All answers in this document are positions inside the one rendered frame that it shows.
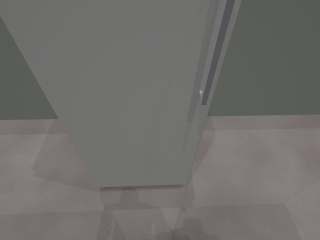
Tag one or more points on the handle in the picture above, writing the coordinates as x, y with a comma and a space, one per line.
216, 50

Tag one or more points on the fridge door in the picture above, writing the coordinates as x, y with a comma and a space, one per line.
123, 78

